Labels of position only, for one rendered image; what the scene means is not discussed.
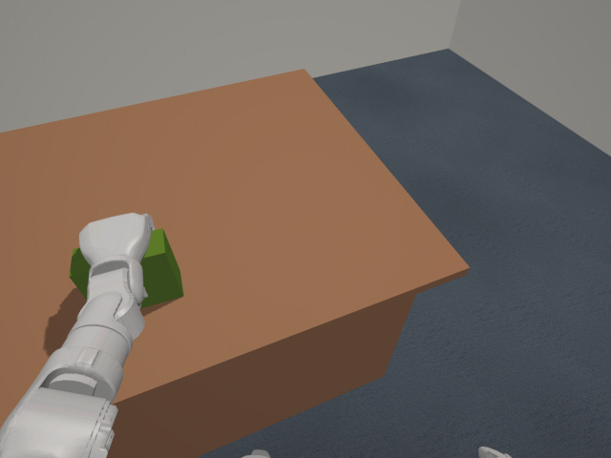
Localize sponge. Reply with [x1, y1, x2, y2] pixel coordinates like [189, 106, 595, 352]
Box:
[69, 228, 183, 308]

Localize table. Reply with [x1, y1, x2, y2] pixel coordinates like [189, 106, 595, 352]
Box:
[0, 69, 470, 458]

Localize robot left forearm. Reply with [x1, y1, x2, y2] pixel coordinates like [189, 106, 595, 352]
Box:
[0, 256, 145, 454]

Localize left robot upper arm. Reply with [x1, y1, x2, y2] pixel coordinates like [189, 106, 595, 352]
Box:
[0, 387, 118, 458]

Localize robot left hand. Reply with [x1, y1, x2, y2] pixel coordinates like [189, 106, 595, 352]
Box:
[79, 213, 156, 299]

